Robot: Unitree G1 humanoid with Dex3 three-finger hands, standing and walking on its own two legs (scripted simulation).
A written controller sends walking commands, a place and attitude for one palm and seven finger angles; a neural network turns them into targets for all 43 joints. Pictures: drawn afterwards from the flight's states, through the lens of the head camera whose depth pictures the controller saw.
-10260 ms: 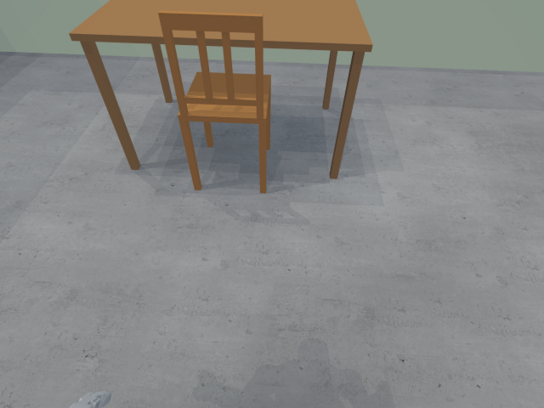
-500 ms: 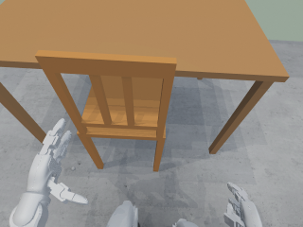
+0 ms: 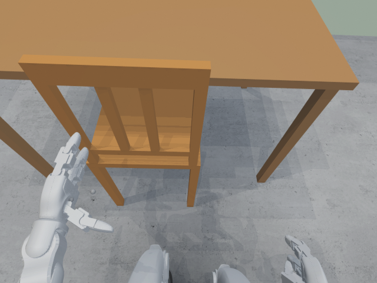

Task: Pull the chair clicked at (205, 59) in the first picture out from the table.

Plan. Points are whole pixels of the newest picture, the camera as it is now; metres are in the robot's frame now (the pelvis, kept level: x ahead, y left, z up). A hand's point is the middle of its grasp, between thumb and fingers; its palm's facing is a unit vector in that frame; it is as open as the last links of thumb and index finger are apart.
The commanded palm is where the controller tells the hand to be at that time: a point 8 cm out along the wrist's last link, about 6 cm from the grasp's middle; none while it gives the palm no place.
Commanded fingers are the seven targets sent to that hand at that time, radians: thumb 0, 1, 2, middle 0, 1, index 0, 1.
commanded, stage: aim the fingers beside a spindle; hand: left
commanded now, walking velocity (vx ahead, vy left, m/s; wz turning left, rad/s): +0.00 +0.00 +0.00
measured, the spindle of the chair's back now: (115, 121) +0.49 +0.21 -0.01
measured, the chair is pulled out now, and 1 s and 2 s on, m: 0.00 0.00 0.00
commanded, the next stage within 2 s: none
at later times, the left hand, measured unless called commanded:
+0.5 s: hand (107, 178) +0.33 +0.19 +0.01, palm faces +0.02 -1.00 -0.04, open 16.9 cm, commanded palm +0.31 +0.24 +0.01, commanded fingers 0.00 -0.50 0.30 -0.06 -0.08 -0.06 -0.08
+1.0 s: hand (110, 170) +0.35 +0.19 +0.00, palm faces +0.01 -1.00 -0.03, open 16.9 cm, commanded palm +0.33 +0.24 +0.00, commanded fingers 0.00 -0.50 0.30 -0.06 -0.08 -0.06 -0.08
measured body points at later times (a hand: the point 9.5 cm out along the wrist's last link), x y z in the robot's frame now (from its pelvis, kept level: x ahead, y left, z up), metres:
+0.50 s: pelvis -0.01 +0.00 -0.01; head +0.09 +0.02 +0.42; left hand +0.32 +0.24 +0.01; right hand +0.14 -0.25 -0.12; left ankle +0.07 +0.09 -0.65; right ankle -0.02 -0.10 -0.65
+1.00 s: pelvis +0.00 +0.00 -0.02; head +0.10 +0.02 +0.42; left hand +0.34 +0.24 +0.00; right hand +0.12 -0.26 -0.13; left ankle +0.07 +0.09 -0.65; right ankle -0.02 -0.10 -0.65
